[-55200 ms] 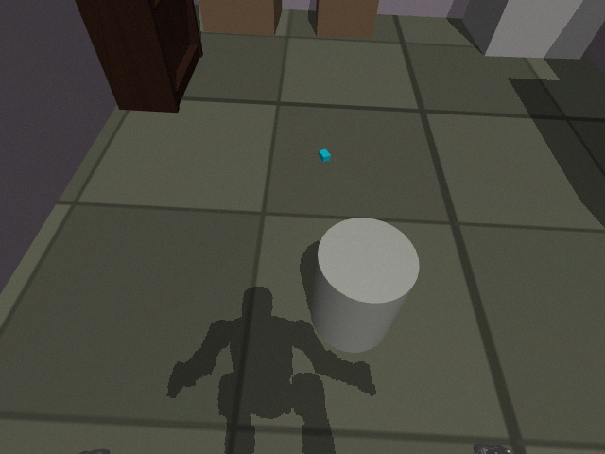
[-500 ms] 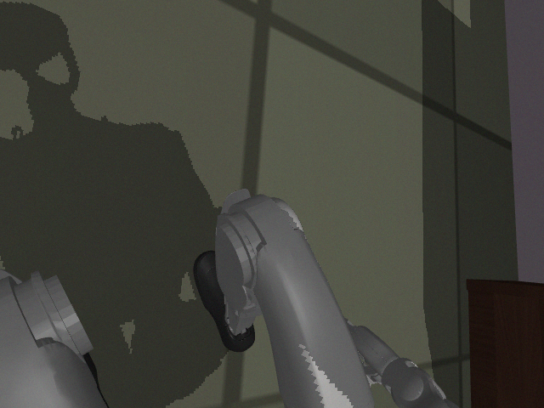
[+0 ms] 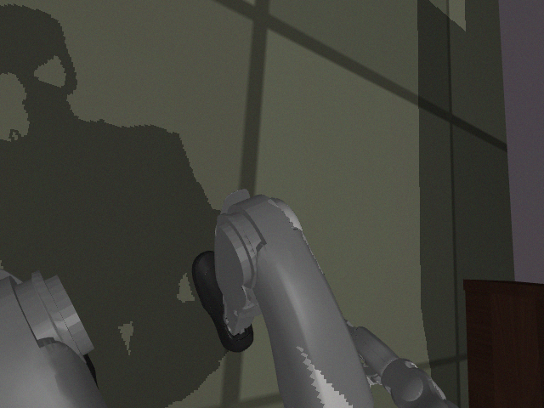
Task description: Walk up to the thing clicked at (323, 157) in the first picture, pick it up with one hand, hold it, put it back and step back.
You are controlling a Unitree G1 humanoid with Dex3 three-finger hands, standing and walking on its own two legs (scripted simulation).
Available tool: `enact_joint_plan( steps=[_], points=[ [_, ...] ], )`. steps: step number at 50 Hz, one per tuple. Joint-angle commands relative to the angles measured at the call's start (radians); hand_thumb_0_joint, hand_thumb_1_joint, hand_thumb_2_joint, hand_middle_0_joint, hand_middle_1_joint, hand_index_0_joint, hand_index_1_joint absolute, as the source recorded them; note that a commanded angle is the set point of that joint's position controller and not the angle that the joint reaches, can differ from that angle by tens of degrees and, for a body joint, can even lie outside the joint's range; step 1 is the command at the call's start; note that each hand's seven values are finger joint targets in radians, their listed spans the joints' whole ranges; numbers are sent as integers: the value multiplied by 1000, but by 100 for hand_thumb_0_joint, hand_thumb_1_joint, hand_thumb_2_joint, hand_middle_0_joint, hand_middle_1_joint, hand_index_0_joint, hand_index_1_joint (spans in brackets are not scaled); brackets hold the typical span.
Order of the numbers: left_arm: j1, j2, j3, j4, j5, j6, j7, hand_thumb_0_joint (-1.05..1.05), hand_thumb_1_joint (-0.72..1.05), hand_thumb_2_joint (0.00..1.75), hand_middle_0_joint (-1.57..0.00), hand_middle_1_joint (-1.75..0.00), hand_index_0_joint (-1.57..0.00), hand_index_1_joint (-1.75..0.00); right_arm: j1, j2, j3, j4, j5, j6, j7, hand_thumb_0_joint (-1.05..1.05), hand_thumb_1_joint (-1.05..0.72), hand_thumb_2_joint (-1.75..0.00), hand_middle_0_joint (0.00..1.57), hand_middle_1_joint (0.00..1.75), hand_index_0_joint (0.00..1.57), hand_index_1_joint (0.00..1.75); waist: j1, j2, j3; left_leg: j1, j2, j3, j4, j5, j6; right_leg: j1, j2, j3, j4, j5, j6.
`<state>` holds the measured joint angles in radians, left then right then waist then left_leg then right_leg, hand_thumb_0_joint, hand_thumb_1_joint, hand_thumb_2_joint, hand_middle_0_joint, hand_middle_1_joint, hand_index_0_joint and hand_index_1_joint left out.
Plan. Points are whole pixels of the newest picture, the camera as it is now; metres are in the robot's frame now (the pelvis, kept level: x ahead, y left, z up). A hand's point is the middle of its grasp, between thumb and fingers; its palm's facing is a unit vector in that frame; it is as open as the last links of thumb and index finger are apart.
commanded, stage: withdraw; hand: left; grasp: from above
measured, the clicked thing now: out of the picture +0.47 +0.35 -0.29
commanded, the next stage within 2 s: home in 1.04 s
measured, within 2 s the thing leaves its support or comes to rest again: neither
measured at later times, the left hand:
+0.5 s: hand out of the picture +0.49 +0.38 -0.13, palm faces -0.25 -0.09 -0.96, open 14.1 cm
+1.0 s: hand out of the picture +0.44 +0.36 -0.11, palm faces -0.48 -0.11 -0.87, open 13.6 cm
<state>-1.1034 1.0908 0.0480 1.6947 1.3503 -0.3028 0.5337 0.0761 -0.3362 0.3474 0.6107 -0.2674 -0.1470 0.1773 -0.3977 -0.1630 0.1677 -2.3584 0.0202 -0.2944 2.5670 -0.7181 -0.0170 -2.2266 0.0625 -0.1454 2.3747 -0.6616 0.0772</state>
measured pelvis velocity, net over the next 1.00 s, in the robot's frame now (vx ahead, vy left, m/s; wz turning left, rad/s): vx -0.02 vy -0.01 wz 0.10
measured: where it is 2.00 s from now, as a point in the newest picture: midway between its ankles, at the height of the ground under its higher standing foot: (164, 359)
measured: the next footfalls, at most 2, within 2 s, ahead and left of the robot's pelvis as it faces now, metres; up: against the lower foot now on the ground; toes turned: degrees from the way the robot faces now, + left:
none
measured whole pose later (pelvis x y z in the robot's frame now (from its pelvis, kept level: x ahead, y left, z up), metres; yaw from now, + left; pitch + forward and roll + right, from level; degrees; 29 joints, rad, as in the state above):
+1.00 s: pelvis -0.02 -0.01 +0.04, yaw +6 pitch +31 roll -11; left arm -1.08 0.91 -0.01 1.38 1.23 -0.31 0.18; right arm 0.16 -0.35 0.18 0.63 -0.15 0.06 0.08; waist -0.28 -0.04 0.03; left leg -2.32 0.00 -0.19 2.38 -0.62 -0.01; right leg -2.21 0.01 -0.08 2.27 -0.62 0.04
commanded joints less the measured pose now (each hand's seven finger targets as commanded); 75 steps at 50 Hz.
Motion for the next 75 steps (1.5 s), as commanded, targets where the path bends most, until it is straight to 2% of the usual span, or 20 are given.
enact_joint_plan(
  steps=[1, 6, 9, 12, 15, 17, 19, 22, 25, 30, 36, 40, 44, 49, 56, 59, 62, 66, 70, 75],
  points=[
    [-261, 227, 20, -126, -13, -4, 39, 0, -52, 101, -7, -98, -6, -98, 171, -333, -107, 6, 4, 8, -19, 0, -89, -90, 20, 30, 20, 30, -39, 603, -633, 521, 36, 118, -282, 242, 12, 322, 34, -140, -176, 264, -94],
    [-240, 208, 18, -98, -14, 4, 37, 0, -49, 96, -7, -103, -9, -101, 170, -337, -108, 3, 7, 3, -16, 0, -90, -90, 20, 30, 20, 30, -49, 576, -597, 499, 35, 119, -268, 234, 14, 307, 32, -140, -176, 259, -91],
    [-341, 272, 54, -261, -12, 9, 51, 0, -51, 97, -6, -103, -8, -101, 198, -333, -116, 9, 7, -3, -15, 0, -90, -90, 20, 30, 20, 30, -16, 691, -727, 604, 37, 122, -285, 287, 4, 336, 25, -133, -169, 304, -97],
    [-291, 197, 53, -196, -28, 56, 66, 0, -51, 97, -6, -102, -8, -100, 207, -321, -139, 2, 6, -10, -1, 0, -90, -90, 20, 30, 20, 30, -32, 663, -703, 561, 37, 136, -287, 259, 8, 319, 33, -130, -183, 291, -94],
    [-299, 227, 109, -330, -57, 117, 70, 0, -52, 98, -6, -101, -7, -100, 212, -314, -170, 1, 19, -12, 11, 0, -90, -90, 20, 30, 20, 30, 39, 764, -803, 621, 33, 146, -319, 302, -4, 293, 22, -123, -173, 314, -103],
    [-263, 188, 110, -374, -83, 170, 48, 0, -53, 98, -6, -101, -7, -100, 208, -299, -195, -9, 38, -3, 23, 0, -90, -90, 20, 30, 20, 30, 69, 779, -861, 627, 31, 160, -324, 324, 0, 281, 24, -109, -175, 323, -109],
    [-278, 112, 86, -431, -120, 214, 1, 0, -53, 98, -6, -101, -7, -100, 235, -282, -223, 7, 60, 7, 33, 0, -90, -90, 20, 30, 20, 30, 63, 749, -871, 602, 27, 174, -325, 325, 7, 279, 25, -93, -192, 328, -108],
    [-243, 78, 74, -481, -167, 271, -96, 0, -54, 99, -6, -100, -6, -100, 253, -271, -261, 12, 102, 33, 40, 0, -90, -90, 20, 30, 20, 30, 97, 701, -895, 574, 16, 188, -368, 301, 14, 289, 17, -71, -220, 301, -111],
    [-262, 10, 23, -511, -196, 298, -227, 0, -56, 101, -7, -101, -6, -101, 284, -263, -298, 18, 135, 78, 31, 0, -91, -90, 20, 30, 20, 30, 75, 593, -862, 554, 10, 192, -409, 247, 26, 327, 17, -47, -282, 258, -114],
    [-248, -35, -24, -574, -206, 260, -446, 0, -52, 99, -8, -99, -8, -100, 317, -266, -318, 4, 163, 157, -22, 0, -90, -90, 20, 30, 20, 30, 68, 475, -765, 509, -12, 194, -448, 206, 30, 343, -3, -31, -357, 182, -132],
    [-217, 13, 1, -617, -233, 142, -554, 0, -44, 94, -14, -94, -14, -94, 301, -227, -297, -35, 166, 205, -89, 0, -90, -90, 20, 30, 20, 30, 93, 358, -766, 477, -16, 218, -434, 210, 46, 412, -16, 2, -396, 173, -121],
    [-229, 50, 20, -579, -214, 42, -521, 0, -42, 92, -16, -92, -16, -91, 282, -220, -268, -34, 153, 213, -115, 0, -90, -90, 20, 30, 20, 30, 107, 399, -757, 485, -13, 221, -429, 199, 41, 386, -17, 1, -379, 152, -122],
    [-295, 27, 6, -545, -171, -24, -398, 0, -41, 91, -15, -92, -16, -91, 267, -227, -249, -20, 133, 213, -121, 0, -89, -89, 20, 30, 20, 30, 88, 479, -759, 540, -10, 208, -446, 146, 34, 298, -12, -30, -349, 123, -120],
    [-386, 2, -25, -441, -113, -14, -244, 0, -41, 90, -14, -93, -16, -91, 272, -238, -239, 17, 108, 198, -107, 0, -89, -89, 20, 30, 20, 30, 47, 545, -767, 568, -9, 197, -429, 141, 30, 247, -13, -52, -297, 140, -114],
    [-450, 101, 58, -330, -38, 83, -95, 0, -26, 97, -26, -79, -23, -78, 285, -246, -237, 19, 88, 147, -92, 0, -88, -89, 20, 30, 20, 30, 55, 625, -848, 597, -6, 202, -401, 174, 25, 219, -13, -53, -241, 183, -117],
    [-388, 121, 89, -353, -52, 137, -85, 0, -33, 87, -22, -86, -23, -84, 286, -243, -243, 3, 97, 123, -80, 0, -89, -89, 20, 30, 20, 30, 89, 637, -896, 579, -10, 217, -398, 183, 30, 233, -15, -47, -243, 190, -117],
    [-344, 115, 102, -462, -98, 190, -116, 0, -24, 91, -24, -77, -22, -75, 293, -223, -254, -15, 115, 121, -69, 0, -88, -89, 20, 30, 20, 30, 114, 652, -1031, 614, -9, 233, -402, 246, 31, 331, -13, -33, -253, 244, -113],
    [-228, 62, 104, -529, -201, 244, -223, 0, -1, 83, -22, -53, -20, -54, 332, -211, -302, 3, 142, 134, -58, 0, -89, -90, 20, 30, 20, 30, 135, 576, -1003, 585, -13, 242, -434, 260, 39, 372, -10, -19, -297, 248, -110],
    [-47, -9, 120, -761, -315, 262, -354, 0, 21, 75, -19, -39, -18, -40, 354, -213, -360, -18, 178, 166, -57, 0, -89, -90, 20, 30, 20, 30, 212, 580, -1077, 683, -19, 252, -506, 316, 28, 444, -21, -5, -358, 255, -125],
    [154, -153, 116, -1061, -544, 303, -472, 0, 51, 68, -16, -24, -16, -24, 318, -179, -403, -36, 228, 194, -77, 0, -90, -90, 20, 30, 20, 30, 229, 441, -1052, 719, -15, 242, -594, 314, 43, 509, -28, 27, -455, 271, -114]
  ],
)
